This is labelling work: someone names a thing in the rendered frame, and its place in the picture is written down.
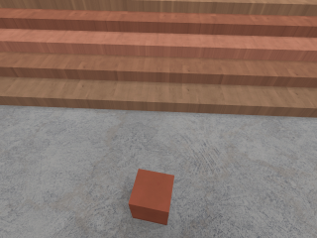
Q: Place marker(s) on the carton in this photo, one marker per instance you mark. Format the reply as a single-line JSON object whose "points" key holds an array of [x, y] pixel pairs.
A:
{"points": [[151, 196]]}

